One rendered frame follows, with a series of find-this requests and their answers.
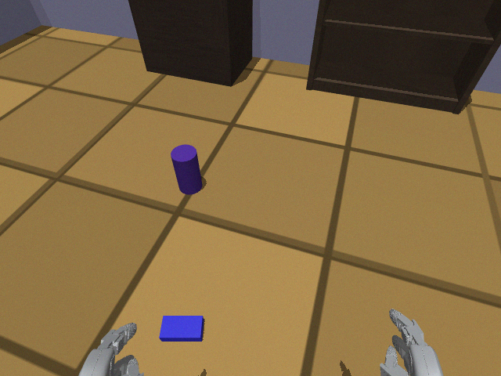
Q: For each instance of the left robot hand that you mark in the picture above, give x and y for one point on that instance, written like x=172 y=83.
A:
x=100 y=361

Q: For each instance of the right robot hand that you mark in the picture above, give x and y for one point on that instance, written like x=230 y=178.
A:
x=419 y=358

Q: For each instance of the bookshelf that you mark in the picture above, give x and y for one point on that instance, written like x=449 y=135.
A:
x=421 y=53

